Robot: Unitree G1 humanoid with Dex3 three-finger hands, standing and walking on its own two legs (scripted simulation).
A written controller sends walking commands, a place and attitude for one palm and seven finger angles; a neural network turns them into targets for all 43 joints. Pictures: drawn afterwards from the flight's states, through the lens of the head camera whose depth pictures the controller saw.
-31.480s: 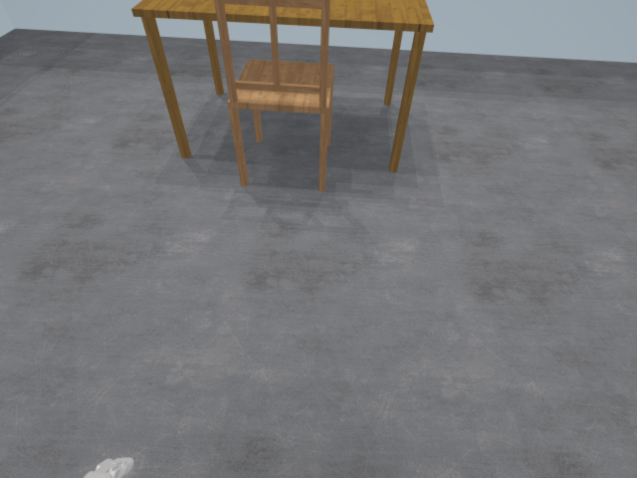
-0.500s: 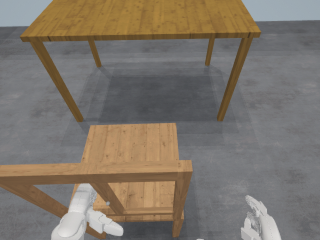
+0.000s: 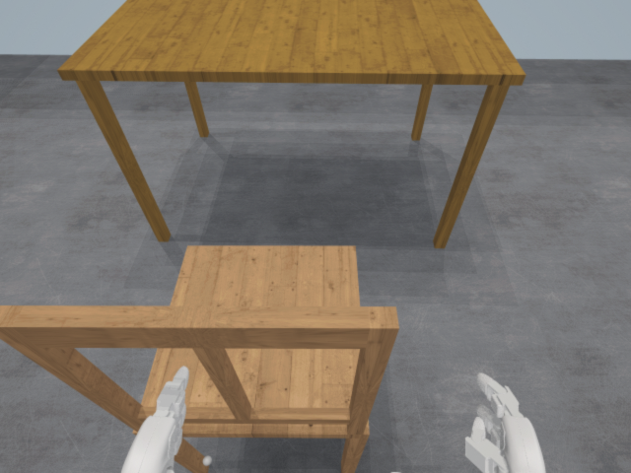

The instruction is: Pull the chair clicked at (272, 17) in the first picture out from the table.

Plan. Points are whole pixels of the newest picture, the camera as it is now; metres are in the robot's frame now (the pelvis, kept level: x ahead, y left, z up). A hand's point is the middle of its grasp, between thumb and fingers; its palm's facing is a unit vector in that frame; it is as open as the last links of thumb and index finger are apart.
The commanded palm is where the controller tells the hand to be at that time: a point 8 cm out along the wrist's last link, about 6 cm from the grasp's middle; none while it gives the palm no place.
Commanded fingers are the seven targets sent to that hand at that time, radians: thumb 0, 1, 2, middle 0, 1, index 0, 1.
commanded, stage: draw the fingers out of the gap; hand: left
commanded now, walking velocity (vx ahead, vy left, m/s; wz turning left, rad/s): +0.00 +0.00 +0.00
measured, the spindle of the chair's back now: (228, 383) +0.25 +0.14 -0.05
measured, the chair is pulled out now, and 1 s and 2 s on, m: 0.60 0.60 0.60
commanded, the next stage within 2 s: draw the hand back to the body in 0.28 s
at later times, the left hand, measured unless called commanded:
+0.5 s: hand out of the picture +0.12 +0.14 +0.00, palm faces +0.04 -1.00 -0.07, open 17.5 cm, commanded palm +0.08 +0.20 +0.03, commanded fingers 0.00 -0.55 0.20 0.00 0.00 0.00 0.00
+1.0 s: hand (135, 464) +0.14 +0.18 +0.07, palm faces +0.01 -0.95 -0.31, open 16.6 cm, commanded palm +0.11 +0.24 +0.12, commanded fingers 0.00 -0.15 0.39 -0.05 -0.08 -0.05 -0.08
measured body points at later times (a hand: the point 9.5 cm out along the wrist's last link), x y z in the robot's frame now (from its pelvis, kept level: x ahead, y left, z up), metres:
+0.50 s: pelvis +0.00 +0.00 -0.01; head +0.02 +0.00 +0.43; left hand +0.11 +0.19 +0.01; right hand +0.18 -0.24 -0.07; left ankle -0.04 +0.11 -0.69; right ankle +0.03 -0.13 -0.69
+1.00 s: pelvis +0.00 +0.00 +0.00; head +0.01 -0.01 +0.45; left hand +0.13 +0.23 +0.09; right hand +0.18 -0.22 -0.07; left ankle -0.05 +0.11 -0.69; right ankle +0.03 -0.13 -0.69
